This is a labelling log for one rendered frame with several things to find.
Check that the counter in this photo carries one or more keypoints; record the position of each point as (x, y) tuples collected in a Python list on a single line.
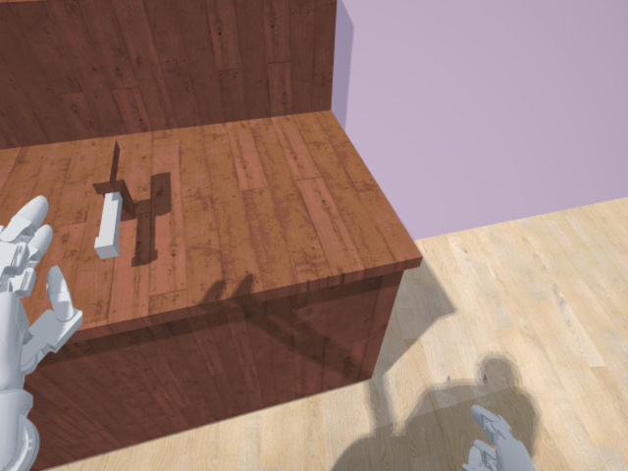
[(259, 259)]

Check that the robot left forearm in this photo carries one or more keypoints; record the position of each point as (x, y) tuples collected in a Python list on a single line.
[(19, 438)]

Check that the left robot hand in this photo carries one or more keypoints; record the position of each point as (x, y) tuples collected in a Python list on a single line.
[(22, 244)]

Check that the right robot hand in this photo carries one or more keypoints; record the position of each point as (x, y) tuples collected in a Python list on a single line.
[(510, 455)]

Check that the tap lever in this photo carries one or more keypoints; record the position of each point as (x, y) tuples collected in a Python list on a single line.
[(106, 245)]

